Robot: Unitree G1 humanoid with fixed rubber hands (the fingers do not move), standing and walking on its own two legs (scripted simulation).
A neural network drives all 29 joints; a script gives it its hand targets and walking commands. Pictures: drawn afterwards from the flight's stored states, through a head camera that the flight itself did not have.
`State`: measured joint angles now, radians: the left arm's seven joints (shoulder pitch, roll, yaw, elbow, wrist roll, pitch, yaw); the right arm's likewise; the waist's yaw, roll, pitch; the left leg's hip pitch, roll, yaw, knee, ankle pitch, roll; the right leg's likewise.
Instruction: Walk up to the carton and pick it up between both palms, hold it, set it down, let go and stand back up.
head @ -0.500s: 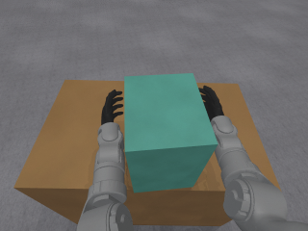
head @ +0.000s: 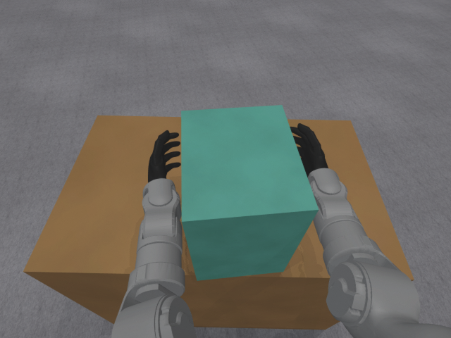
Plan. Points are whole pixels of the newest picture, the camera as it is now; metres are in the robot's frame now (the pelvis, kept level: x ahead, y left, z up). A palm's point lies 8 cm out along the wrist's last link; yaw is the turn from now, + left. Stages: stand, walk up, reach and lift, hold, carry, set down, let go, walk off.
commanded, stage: reach and lift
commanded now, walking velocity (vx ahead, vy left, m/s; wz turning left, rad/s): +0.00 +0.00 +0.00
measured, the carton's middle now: (236, 198) +0.37 +0.05 +0.01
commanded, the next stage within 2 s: none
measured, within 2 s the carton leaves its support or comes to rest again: leaves its support in 0.86 s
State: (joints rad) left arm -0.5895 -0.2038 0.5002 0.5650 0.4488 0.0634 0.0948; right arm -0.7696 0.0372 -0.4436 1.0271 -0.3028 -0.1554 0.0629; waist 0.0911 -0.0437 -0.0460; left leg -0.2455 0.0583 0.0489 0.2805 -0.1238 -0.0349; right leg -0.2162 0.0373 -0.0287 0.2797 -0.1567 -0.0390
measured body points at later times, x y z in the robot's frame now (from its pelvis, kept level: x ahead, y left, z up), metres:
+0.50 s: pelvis +0.00 +0.00 +0.00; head +0.03 +0.02 +0.45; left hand +0.38 +0.19 +0.07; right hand +0.43 -0.09 +0.08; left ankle +0.00 +0.14 -0.75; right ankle -0.01 -0.09 -0.75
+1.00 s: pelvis -0.01 +0.01 +0.00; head +0.00 +0.02 +0.45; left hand +0.38 +0.18 +0.10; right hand +0.41 -0.10 +0.09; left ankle +0.00 +0.14 -0.75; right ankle -0.01 -0.09 -0.75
